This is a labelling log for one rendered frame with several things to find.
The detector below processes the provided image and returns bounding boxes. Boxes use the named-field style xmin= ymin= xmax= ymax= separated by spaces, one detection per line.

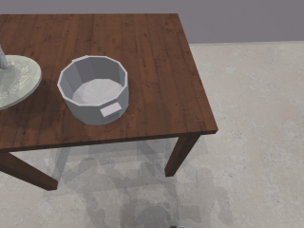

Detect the pot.
xmin=57 ymin=55 xmax=129 ymax=125

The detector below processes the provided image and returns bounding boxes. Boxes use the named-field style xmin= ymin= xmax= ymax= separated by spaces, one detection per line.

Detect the lid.
xmin=0 ymin=55 xmax=43 ymax=110

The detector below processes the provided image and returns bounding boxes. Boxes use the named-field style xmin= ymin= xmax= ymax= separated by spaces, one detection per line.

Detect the table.
xmin=0 ymin=13 xmax=219 ymax=191

